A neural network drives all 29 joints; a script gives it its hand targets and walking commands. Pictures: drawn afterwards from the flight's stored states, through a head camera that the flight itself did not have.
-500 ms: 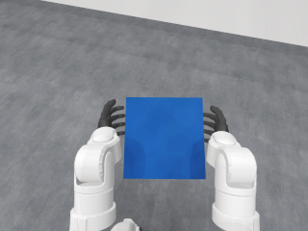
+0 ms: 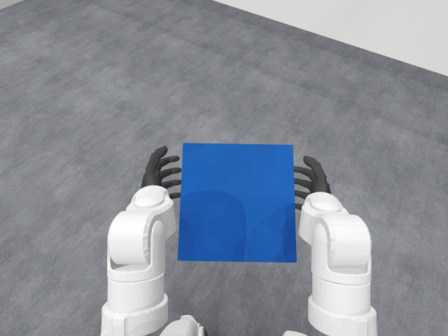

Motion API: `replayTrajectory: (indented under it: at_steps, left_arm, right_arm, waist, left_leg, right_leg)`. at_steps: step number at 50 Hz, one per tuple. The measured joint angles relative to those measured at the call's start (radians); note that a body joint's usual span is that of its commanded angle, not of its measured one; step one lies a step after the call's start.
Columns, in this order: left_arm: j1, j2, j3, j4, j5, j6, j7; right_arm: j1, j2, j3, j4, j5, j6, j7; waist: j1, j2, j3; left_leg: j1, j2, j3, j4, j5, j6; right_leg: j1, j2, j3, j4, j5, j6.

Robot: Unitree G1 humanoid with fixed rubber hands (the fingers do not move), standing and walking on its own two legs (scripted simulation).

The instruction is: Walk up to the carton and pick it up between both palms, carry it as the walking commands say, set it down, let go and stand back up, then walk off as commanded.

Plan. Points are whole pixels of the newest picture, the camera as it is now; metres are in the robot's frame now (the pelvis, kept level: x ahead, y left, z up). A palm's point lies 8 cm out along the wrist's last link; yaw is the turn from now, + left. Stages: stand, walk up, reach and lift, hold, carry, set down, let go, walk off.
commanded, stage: carry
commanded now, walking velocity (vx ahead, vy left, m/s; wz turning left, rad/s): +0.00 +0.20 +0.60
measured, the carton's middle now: (234, 204) +0.35 -0.03 +0.01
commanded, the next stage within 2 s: none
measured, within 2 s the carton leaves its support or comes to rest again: neither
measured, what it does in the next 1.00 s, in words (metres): steps to the left, turning left: right foot, then left foot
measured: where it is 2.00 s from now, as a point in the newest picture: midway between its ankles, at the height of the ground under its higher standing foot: outside the picture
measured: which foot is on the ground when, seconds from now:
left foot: down 0.00-0.22, up 0.24-0.40, down 0.42-1.00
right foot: up 0.00-0.18, down 0.20-0.42, up 0.44-0.72, down 0.74-1.00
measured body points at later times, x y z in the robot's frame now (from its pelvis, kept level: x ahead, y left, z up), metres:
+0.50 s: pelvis -0.06 +0.13 +0.00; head -0.02 +0.15 +0.45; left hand +0.22 +0.33 +0.10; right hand +0.27 +0.07 +0.09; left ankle +0.00 +0.25 -0.71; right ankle -0.07 -0.03 -0.68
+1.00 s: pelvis -0.13 +0.15 +0.01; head -0.14 +0.16 +0.46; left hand +0.13 +0.36 +0.12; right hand +0.19 +0.10 +0.11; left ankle -0.01 +0.25 -0.71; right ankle -0.09 +0.04 -0.70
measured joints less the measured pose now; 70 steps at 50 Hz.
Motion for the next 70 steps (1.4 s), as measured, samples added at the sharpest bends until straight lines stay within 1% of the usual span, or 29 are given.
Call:
replayTrajectory:
  at_steps: [2, 5, 7, 9, 10, 11, 12, 14, 15, 17, 20, 21, 22, 24, 27, 31, 35, 37, 40, 43, 46, 50, 53, 56, 62, 65, 67, 69, 70]
  left_arm:
    - [0.003, 0.001, 0.014, 0.005, 0.0, 0.004, 0.002]
    - [0.004, 0.001, 0.024, 0.01, 0.0, 0.01, 0.002]
    - [0.002, 0.001, 0.023, 0.009, 0.0, 0.01, 0.001]
    - [0.002, 0.001, 0.024, 0.008, 0.0, 0.008, -0.001]
    - [0.004, 0.001, 0.025, 0.009, -0.001, 0.007, -0.004]
    - [0.007, 0.001, 0.025, 0.01, -0.001, 0.006, -0.009]
    - [0.007, 0.001, 0.021, 0.011, -0.001, 0.008, -0.014]
    - [0.005, 0.001, 0.007, 0.008, -0.001, 0.008, -0.02]
    - [0.006, 0.001, 0.0, 0.004, -0.001, 0.008, -0.019]
    - [0.005, 0.0, -0.009, 0.0, 0.0, 0.008, -0.015]
    - [0.004, 0.0, -0.016, 0.0, 0.0, 0.009, -0.007]
    - [0.002, 0.0, -0.015, 0.0, 0.0, 0.008, -0.004]
    - [0.0, 0.0, -0.011, 0.0, 0.0, 0.007, -0.002]
    - [0.002, 0.0, 0.004, 0.001, 0.0, 0.009, 0.003]
    - [0.003, 0.001, 0.017, 0.005, 0.0, 0.027, 0.004]
    - [-0.001, 0.0, 0.022, 0.005, 0.0, 0.03, 0.007]
    - [-0.002, 0.0, 0.023, 0.005, 0.0, 0.031, 0.007]
    - [-0.002, -0.001, 0.023, 0.005, 0.0, 0.031, 0.005]
    - [0.001, -0.001, 0.02, 0.02, -0.001, 0.031, -0.004]
    - [0.001, -0.001, 0.016, 0.023, -0.001, 0.031, -0.011]
    - [0.002, 0.0, 0.009, 0.035, -0.001, 0.037, -0.014]
    - [0.006, 0.001, 0.008, 0.08, 0.0, 0.045, -0.016]
    - [0.012, 0.003, 0.015, 0.11, 0.0, 0.051, -0.014]
    - [0.012, 0.004, 0.015, 0.112, 0.0, 0.051, -0.014]
    - [0.011, 0.003, 0.015, 0.107, 0.0, 0.054, -0.009]
    - [0.012, 0.003, 0.017, 0.124, 0.001, 0.062, -0.008]
    - [0.019, 0.006, 0.017, 0.157, 0.001, 0.063, -0.009]
    - [0.032, 0.01, 0.016, 0.184, 0.001, 0.063, -0.012]
    - [0.038, 0.012, 0.014, 0.193, 0.001, 0.063, -0.015]
  right_arm:
    - [-0.003, 0.001, 0.004, 0.025, 0.0, 0.0, 0.009]
    - [-0.007, 0.002, 0.006, 0.051, 0.0, 0.0, 0.013]
    - [-0.012, 0.004, 0.006, 0.051, -0.001, 0.0, 0.004]
    - [-0.016, 0.006, 0.005, 0.051, -0.001, 0.0, -0.003]
    - [-0.017, 0.006, 0.005, 0.051, -0.001, 0.0, -0.005]
    - [-0.014, 0.005, 0.005, 0.051, 0.0, 0.0, -0.005]
    - [-0.004, 0.001, 0.005, 0.046, 0.0, 0.0, -0.001]
    - [0.017, -0.006, 0.005, 0.021, -0.001, 0.0, 0.006]
    - [0.022, -0.008, 0.005, 0.009, -0.001, 0.001, 0.006]
    - [0.025, -0.009, 0.005, -0.006, -0.001, 0.003, 0.004]
    - [0.024, -0.009, 0.006, -0.017, 0.0, 0.008, -0.001]
    - [0.02, -0.007, 0.006, -0.018, 0.0, 0.01, -0.003]
    - [0.015, -0.005, 0.006, -0.014, 0.0, 0.01, -0.004]
    - [0.003, -0.001, 0.006, 0.01, 0.0, 0.01, 0.003]
    - [-0.001, 0.001, 0.006, 0.047, 0.0, 0.01, 0.012]
    - [-0.007, 0.002, 0.006, 0.058, 0.0, 0.01, 0.012]
    - [-0.008, 0.003, 0.006, 0.057, 0.0, 0.01, 0.008]
    - [-0.008, 0.003, 0.005, 0.057, 0.0, 0.01, 0.006]
    - [0.005, -0.002, 0.005, 0.058, 0.0, 0.01, 0.007]
    - [0.016, -0.006, 0.006, 0.05, 0.0, 0.01, 0.011]
    - [0.033, -0.011, 0.006, 0.049, 0.0, 0.013, 0.018]
    - [0.046, -0.015, 0.005, 0.077, 0.0, 0.029, 0.018]
    - [0.045, -0.015, 0.005, 0.113, 0.0, 0.037, 0.018]
    - [0.043, -0.014, 0.005, 0.116, 0.0, 0.039, 0.016]
    - [0.038, -0.013, 0.004, 0.117, 0.0, 0.038, 0.014]
    - [0.038, -0.013, -0.003, 0.142, 0.0, 0.039, 0.022]
    - [0.038, -0.013, -0.009, 0.176, 0.0, 0.04, 0.023]
    - [0.04, -0.013, -0.009, 0.208, 0.0, 0.044, 0.021]
    - [0.042, -0.014, -0.009, 0.217, 0.0, 0.046, 0.021]
  waist:
    - [0.03, 0.001, 0.011]
    - [0.082, 0.004, 0.012]
    - [0.107, 0.005, 0.011]
    - [0.12, 0.008, 0.005]
    - [0.121, 0.018, 0.003]
    - [0.119, 0.036, 0.003]
    - [0.113, 0.039, 0.001]
    - [0.097, 0.025, -0.006]
    - [0.088, 0.018, -0.007]
    - [0.065, 0.01, -0.013]
    - [0.025, 0.003, -0.025]
    - [0.016, 0.004, -0.024]
    - [0.012, 0.004, -0.014]
    - [0.029, 0.005, 0.012]
    - [0.079, 0.005, 0.014]
    - [0.129, 0.005, 0.014]
    - [0.149, 0.005, -0.003]
    - [0.147, 0.009, -0.011]
    - [0.135, 0.034, -0.028]
    - [0.119, 0.028, -0.04]
    - [0.095, 0.027, -0.068]
    - [0.066, 0.029, -0.115]
    - [0.068, 0.033, -0.137]
    - [0.077, 0.037, -0.138]
    - [0.087, 0.026, -0.138]
    - [0.075, 0.019, -0.138]
    - [0.072, 0.023, -0.141]
    - [0.078, 0.03, -0.143]
    - [0.085, 0.036, -0.143]
  left_leg:
    - [0.0, -0.008, 0.0, 0.009, -0.019, 0.022]
    - [-0.001, -0.019, 0.0, -0.026, 0.005, 0.039]
    - [-0.003, -0.04, 0.001, -0.071, 0.044, 0.049]
    - [-0.004, -0.068, 0.002, -0.13, 0.092, 0.054]
    - [-0.003, -0.082, 0.0, -0.156, 0.114, 0.054]
    - [-0.003, -0.086, -0.001, -0.164, 0.119, 0.031]
    - [-0.026, -0.092, 0.0, -0.1, 0.043, 0.007]
    - [-0.101, -0.084, 0.0, 0.146, -0.089, 0.0]
    - [-0.124, -0.066, -0.002, 0.231, -0.112, 0.0]
    - [-0.127, -0.013, -0.003, 0.26, -0.117, 0.0]
    - [-0.034, 0.042, -0.004, 0.022, -0.115, 0.0]
    - [0.007, 0.051, -0.002, -0.065, -0.039, -0.002]
    - [0.005, 0.045, 0.0, -0.055, 0.031, -0.019]
    - [-0.001, 0.041, -0.001, -0.006, 0.019, -0.012]
    - [-0.001, 0.041, 0.0, -0.018, 0.014, 0.007]
    - [-0.002, 0.038, 0.0, -0.063, 0.057, 0.018]
    - [-0.013, 0.034, 0.001, -0.137, 0.122, 0.021]
    - [-0.014, 0.029, 0.001, -0.181, 0.161, 0.021]
    - [-0.003, 0.03, -0.002, -0.253, 0.205, 0.005]
    - [-0.028, 0.021, 0.001, -0.173, 0.081, -0.015]
    - [-0.033, 0.028, 0.0, -0.085, 0.024, -0.015]
    - [-0.02, 0.03, 0.0, -0.112, 0.154, -0.012]
    - [0.013, 0.026, -0.001, -0.233, 0.199, -0.014]
    - [0.046, 0.026, 0.0, -0.333, 0.241, -0.07]
    - [-0.003, 0.027, 0.0, -0.106, 0.088, -0.082]
    - [-0.01, 0.028, 0.0, -0.007, 0.061, -0.071]
    - [0.004, 0.022, 0.0, -0.041, 0.108, -0.067]
    - [0.028, 0.012, 0.0, -0.147, 0.155, -0.07]
    - [0.042, 0.012, -0.001, -0.204, 0.172, -0.094]
  right_leg:
    - [-0.03, 0.053, 0.037, 0.089, -0.054, 0.0]
    - [-0.041, 0.136, 0.039, 0.091, -0.056, 0.0]
    - [-0.04, 0.18, 0.04, 0.041, -0.054, -0.002]
    - [-0.015, 0.209, 0.039, -0.106, -0.019, -0.02]
    - [0.0, 0.209, 0.035, -0.181, 0.061, -0.054]
    - [0.006, 0.205, 0.028, -0.211, 0.151, -0.084]
    - [0.008, 0.19, 0.017, -0.214, 0.179, -0.099]
    - [0.01, 0.152, -0.008, -0.214, 0.176, -0.102]
    - [0.011, 0.133, -0.018, -0.214, 0.173, -0.096]
    - [0.012, 0.095, -0.036, -0.214, 0.172, -0.069]
    - [0.012, 0.033, -0.061, -0.183, 0.16, -0.021]
    - [0.013, 0.014, -0.065, -0.152, 0.143, -0.007]
    - [0.01, 0.009, -0.056, -0.108, 0.103, -0.004]
    - [-0.009, 0.049, -0.011, 0.009, -0.016, -0.004]
    - [-0.037, 0.121, 0.009, 0.093, -0.046, -0.004]
    - [-0.037, 0.197, 0.01, 0.09, -0.046, -0.01]
    - [-0.029, 0.243, 0.012, -0.048, -0.038, -0.032]
    - [0.005, 0.253, 0.01, -0.195, -0.005, -0.049]
    - [0.009, 0.257, 0.0, -0.285, 0.176, -0.098]
    - [0.012, 0.245, -0.004, -0.281, 0.264, -0.136]
    - [0.012, 0.242, -0.01, -0.224, 0.217, -0.137]
    - [0.011, 0.241, -0.017, -0.186, 0.147, -0.135]
    - [0.016, 0.241, -0.017, -0.25, 0.109, -0.135]
    - [0.036, 0.241, -0.021, -0.328, 0.158, -0.136]
    - [0.04, 0.232, -0.021, -0.226, 0.225, -0.138]
    - [0.04, 0.227, -0.022, -0.118, 0.136, -0.138]
    - [0.039, 0.228, -0.02, -0.101, 0.059, -0.138]
    - [0.041, 0.233, -0.016, -0.163, 0.05, -0.149]
    - [0.049, 0.235, -0.018, -0.213, 0.078, -0.152]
